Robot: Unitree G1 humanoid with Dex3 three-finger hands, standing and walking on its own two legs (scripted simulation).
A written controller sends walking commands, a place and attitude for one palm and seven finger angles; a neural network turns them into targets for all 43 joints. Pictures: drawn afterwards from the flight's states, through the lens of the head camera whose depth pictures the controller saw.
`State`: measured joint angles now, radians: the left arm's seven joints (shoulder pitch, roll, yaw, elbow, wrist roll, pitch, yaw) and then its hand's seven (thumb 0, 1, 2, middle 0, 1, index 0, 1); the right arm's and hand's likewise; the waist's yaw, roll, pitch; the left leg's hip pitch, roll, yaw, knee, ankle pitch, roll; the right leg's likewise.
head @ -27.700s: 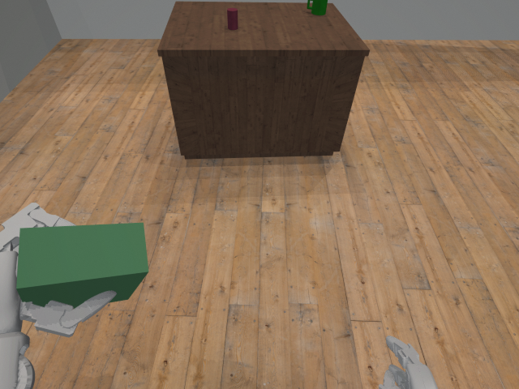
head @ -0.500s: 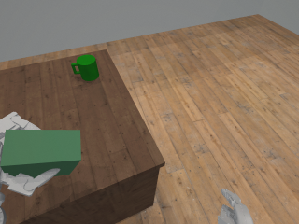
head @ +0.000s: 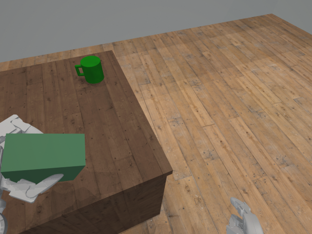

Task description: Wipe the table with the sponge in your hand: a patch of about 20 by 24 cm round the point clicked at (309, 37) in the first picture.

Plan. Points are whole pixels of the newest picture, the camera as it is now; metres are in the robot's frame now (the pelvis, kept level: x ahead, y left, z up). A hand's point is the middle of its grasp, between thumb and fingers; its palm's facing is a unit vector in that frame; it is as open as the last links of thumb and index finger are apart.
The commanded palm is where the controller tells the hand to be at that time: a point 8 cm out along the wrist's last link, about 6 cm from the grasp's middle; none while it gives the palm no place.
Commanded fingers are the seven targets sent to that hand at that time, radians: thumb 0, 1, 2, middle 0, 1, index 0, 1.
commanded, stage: shuffle to correct the standing spot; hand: left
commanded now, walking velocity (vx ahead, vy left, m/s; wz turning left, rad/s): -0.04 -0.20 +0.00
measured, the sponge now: (57, 160) +0.23 +0.20 +0.14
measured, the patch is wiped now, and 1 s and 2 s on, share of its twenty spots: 0.00 0.00 0.00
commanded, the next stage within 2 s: come to a stop and stand still in 0.60 s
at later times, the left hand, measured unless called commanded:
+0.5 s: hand (32, 161) +0.21 +0.23 +0.17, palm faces +0.31 -0.86 -0.40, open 9.8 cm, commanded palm +0.15 +0.28 +0.18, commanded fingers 0.00 0.10 1.30 -1.20 -1.60 -1.20 -1.60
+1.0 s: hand (27, 164) +0.21 +0.24 +0.16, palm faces +0.25 -0.88 -0.39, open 9.8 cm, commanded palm +0.15 +0.30 +0.18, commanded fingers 0.00 0.10 1.30 -1.20 -1.60 -1.20 -1.60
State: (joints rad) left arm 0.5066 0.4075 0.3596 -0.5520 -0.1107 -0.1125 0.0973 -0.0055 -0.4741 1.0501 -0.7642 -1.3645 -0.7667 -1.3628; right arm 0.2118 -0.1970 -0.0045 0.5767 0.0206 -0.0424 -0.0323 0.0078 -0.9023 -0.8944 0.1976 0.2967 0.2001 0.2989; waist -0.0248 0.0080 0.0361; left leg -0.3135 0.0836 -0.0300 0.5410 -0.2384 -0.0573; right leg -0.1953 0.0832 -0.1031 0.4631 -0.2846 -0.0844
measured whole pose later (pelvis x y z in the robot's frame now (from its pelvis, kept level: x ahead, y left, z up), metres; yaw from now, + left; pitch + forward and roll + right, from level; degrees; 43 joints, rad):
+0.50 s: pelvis +0.00 +0.00 +0.00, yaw +0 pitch +0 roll -1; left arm 0.51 0.41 0.36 -0.55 -0.11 -0.11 0.10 -0.01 -0.47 1.05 -0.76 -1.36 -0.77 -1.36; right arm 0.21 -0.21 -0.01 0.57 0.03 -0.04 -0.03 0.01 -0.90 -0.89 0.20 0.30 0.20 0.30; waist -0.03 0.02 0.02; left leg -0.32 0.09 -0.04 0.54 -0.23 -0.06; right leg -0.20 0.09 -0.11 0.47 -0.28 -0.09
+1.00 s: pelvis -0.02 +0.03 +0.00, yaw -2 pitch +0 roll +0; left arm 0.43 0.35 0.33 -0.48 -0.07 -0.20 0.06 -0.01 -0.47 1.05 -0.76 -1.36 -0.77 -1.36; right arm 0.22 -0.25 -0.03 0.56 0.02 -0.15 -0.01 0.01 -0.90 -0.89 0.20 0.30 0.20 0.30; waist 0.00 0.00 0.07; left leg -0.32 0.04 0.06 0.53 -0.21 0.00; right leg -0.26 0.03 -0.05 0.54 -0.28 -0.04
